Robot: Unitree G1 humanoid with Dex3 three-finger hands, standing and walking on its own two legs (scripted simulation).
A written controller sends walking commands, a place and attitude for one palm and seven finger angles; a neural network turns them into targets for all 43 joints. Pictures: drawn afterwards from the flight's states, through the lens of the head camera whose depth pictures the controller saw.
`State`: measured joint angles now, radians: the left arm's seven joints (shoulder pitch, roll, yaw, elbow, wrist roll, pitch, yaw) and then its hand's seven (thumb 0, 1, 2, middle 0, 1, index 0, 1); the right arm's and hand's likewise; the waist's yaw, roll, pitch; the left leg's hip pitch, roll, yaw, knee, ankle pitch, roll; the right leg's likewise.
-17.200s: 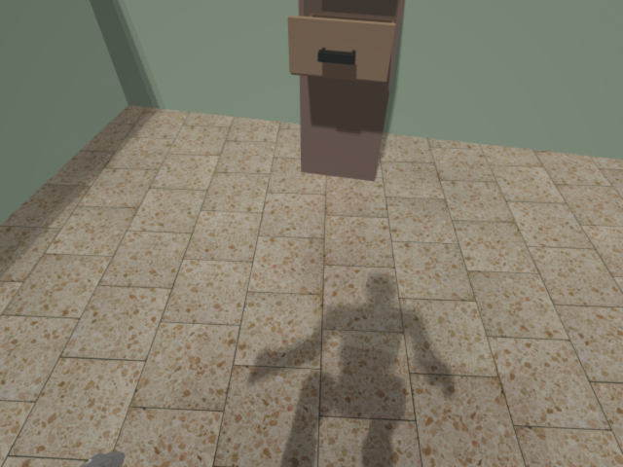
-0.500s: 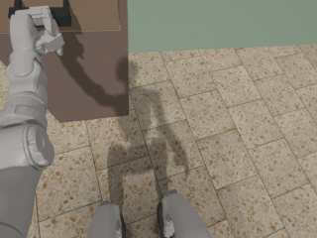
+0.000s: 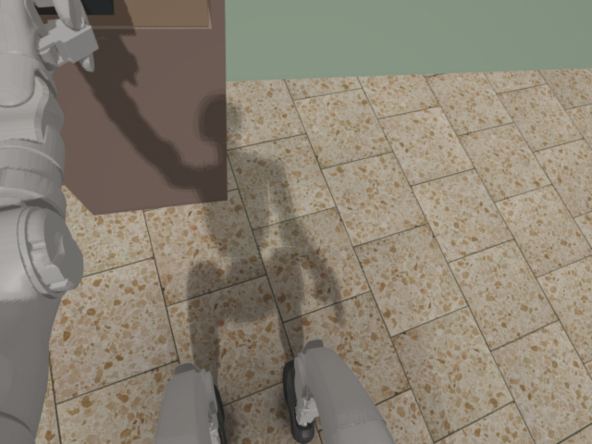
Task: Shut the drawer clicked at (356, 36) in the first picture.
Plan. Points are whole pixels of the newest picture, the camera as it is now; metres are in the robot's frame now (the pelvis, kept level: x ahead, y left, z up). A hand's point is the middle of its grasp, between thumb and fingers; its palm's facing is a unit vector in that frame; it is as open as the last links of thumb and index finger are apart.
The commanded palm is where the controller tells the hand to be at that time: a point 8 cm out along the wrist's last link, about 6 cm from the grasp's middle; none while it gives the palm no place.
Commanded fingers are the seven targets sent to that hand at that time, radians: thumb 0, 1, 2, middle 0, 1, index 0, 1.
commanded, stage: pull the fist back off the drawer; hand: left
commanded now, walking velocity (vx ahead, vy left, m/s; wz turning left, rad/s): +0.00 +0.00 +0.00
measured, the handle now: out of the picture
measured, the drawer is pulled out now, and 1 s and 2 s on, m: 0.00 0.00 0.00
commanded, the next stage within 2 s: draw the hand back to the body in 0.40 s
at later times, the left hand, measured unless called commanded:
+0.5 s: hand (95, 51) +0.57 +0.14 +0.09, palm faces +0.06 -1.00 -0.03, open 3.3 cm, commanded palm +0.53 +0.19 +0.10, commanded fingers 0.00 0.90 0.90 -1.40 -1.60 -1.40 -1.60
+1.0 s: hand (10, 122) +0.42 +0.17 +0.17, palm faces +0.04 -1.00 -0.04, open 3.3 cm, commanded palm +0.38 +0.22 +0.18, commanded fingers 0.00 0.90 0.90 -1.40 -1.60 -1.40 -1.60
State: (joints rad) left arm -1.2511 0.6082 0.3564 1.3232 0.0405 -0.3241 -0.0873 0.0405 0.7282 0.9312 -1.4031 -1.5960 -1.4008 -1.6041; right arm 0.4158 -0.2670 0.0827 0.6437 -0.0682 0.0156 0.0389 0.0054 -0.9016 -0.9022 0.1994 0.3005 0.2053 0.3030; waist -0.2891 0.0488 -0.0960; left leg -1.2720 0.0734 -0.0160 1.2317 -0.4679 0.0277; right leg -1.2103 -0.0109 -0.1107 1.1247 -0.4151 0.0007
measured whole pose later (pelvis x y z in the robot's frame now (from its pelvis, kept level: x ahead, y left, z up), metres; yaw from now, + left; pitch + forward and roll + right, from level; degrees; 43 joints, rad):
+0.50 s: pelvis +0.05 +0.00 +0.03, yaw +0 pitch +25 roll -3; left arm -0.91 0.40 0.36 1.12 -0.03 -0.43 -0.07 0.02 0.90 0.90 -1.40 -1.60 -1.40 -1.60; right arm 0.38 -0.25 0.03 0.62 -0.04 0.08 0.05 0.01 -0.90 -0.90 0.20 0.30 0.21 0.30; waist -0.19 0.04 -0.12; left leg -1.03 0.07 0.03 1.10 -0.51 0.02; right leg -1.00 -0.01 -0.07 1.04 -0.46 0.00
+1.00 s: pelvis +0.07 -0.01 +0.08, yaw +2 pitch +10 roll -1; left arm -0.23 0.26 0.20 0.43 -0.21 -0.26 -0.17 0.01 0.90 0.90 -1.40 -1.60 -1.40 -1.60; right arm 0.26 -0.26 0.01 0.56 0.05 0.03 0.00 0.01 -0.90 -0.90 0.20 0.30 0.20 0.30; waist -0.05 0.05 -0.11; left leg -0.55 0.05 0.03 0.80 -0.43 0.00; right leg -0.53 -0.01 -0.07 0.76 -0.40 0.00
